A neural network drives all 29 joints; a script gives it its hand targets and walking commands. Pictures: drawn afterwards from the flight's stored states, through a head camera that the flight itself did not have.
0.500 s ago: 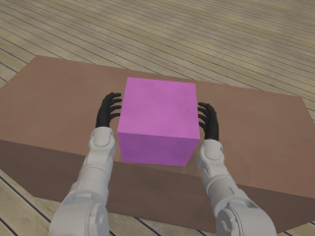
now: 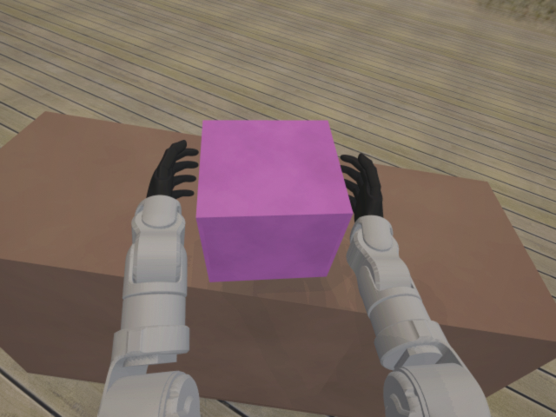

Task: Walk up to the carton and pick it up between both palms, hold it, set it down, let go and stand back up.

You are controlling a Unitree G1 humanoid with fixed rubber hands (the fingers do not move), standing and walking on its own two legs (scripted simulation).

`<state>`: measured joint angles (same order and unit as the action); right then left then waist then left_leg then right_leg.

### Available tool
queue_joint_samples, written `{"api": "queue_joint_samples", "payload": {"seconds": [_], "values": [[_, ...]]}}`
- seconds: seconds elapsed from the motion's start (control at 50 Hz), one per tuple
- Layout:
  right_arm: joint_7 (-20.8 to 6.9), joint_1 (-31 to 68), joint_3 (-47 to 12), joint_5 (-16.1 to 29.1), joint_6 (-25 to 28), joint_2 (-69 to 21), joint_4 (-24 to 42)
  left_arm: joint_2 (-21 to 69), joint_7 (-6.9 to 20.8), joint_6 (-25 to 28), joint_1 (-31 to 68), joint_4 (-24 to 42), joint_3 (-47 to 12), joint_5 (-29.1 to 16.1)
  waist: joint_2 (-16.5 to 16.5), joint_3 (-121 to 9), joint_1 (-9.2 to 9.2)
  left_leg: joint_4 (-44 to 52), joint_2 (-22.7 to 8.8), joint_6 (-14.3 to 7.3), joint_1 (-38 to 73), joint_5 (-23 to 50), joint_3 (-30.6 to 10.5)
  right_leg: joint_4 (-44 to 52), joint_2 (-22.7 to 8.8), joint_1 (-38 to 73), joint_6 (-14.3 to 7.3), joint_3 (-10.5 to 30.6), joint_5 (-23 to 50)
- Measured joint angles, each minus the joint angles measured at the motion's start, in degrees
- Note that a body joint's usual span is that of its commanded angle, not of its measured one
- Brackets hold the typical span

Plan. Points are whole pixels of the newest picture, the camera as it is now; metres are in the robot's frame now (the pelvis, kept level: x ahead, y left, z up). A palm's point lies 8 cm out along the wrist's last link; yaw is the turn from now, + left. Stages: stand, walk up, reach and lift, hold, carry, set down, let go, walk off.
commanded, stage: reach and lift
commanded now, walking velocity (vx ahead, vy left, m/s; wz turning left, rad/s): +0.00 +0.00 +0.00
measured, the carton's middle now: (267, 202) +0.42 -0.01 +0.09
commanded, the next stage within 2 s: hold in 1.18 s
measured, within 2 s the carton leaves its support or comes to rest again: neither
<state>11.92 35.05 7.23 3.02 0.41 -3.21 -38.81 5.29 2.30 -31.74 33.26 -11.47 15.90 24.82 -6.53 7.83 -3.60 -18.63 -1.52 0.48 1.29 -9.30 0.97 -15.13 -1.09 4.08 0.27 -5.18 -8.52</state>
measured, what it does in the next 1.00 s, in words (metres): stands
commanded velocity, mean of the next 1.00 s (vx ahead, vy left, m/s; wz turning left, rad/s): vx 0.00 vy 0.00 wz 0.00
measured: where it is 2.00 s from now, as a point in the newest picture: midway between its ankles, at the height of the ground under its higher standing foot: outside the picture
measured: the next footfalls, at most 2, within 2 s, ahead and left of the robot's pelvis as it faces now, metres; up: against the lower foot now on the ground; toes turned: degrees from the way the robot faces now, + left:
none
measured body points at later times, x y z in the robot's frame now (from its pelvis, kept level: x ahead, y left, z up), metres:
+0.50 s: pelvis -0.01 -0.01 +0.00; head -0.03 +0.03 +0.45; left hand +0.38 +0.14 +0.17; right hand +0.37 -0.15 +0.17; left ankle +0.03 +0.12 -0.75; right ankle +0.01 -0.12 -0.75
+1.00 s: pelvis -0.01 +0.00 +0.00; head -0.04 +0.03 +0.45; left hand +0.38 +0.14 +0.18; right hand +0.37 -0.15 +0.18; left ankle +0.03 +0.12 -0.75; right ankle +0.01 -0.12 -0.75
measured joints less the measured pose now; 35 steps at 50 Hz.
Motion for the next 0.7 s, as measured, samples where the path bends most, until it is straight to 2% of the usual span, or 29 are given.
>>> {"api": "queue_joint_samples", "payload": {"seconds": [0.16, 0.3, 0.5, 0.7], "values": [[-0.01, 1.19, -0.78, 1.06, -2.62, 0.73, 2.31, -0.01, -0.95, -3.57, 1.07, 2.69, -0.67, -0.05, 0.87, 1.07, -0.6, -0.27, -0.01, -0.18, -0.28, 0.27, 0.39, -0.33, -0.04, -0.44, 0.08, 0.27, 0.38], [0.74, 2.95, -1.52, 1.54, -5.37, 0.74, 3.23, 0.14, 0.04, -6.08, 2.81, 3.48, 1.19, 1.12, 1.36, 1.2, -1.2, 0.23, -0.16, -0.03, 0.66, 0.59, 0.37, -0.16, 0.1, 0.35, -0.12, 0.16, 0.49], [0.73, 3.78, -0.75, 0.02, -6.06, -0.44, 3.16, -0.28, 1.78, -6.5, 4.34, 2.25, 3.35, 2.29, 1.4, 1.21, -1.47, 0.96, -0.28, 0.32, 1.51, 1.1, -0.15, 0.01, 0.24, 1.18, -0.51, -0.52, 0.44], [1.12, 3.84, -1.0, 0.24, -5.89, -0.61, 3.63, -1.01, 1.61, -6.49, 4.62, 1.89, 3.07, 1.76, 1.16, 1.39, -1.78, 0.7, -0.35, 0.43, 1.03, 1.15, -0.4, -0.13, 0.29, 0.87, -0.63, -0.9, 0.44]]}}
